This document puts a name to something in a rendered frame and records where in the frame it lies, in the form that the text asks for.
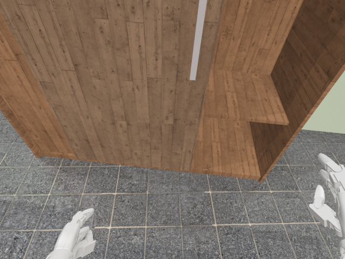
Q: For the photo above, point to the robot left hand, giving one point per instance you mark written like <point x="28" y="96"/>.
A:
<point x="71" y="235"/>

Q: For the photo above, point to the wardrobe door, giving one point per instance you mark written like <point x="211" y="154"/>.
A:
<point x="21" y="92"/>
<point x="116" y="73"/>

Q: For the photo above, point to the handle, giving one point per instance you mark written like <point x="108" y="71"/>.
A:
<point x="198" y="37"/>

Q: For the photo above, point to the robot right hand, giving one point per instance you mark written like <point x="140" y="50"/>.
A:
<point x="334" y="178"/>

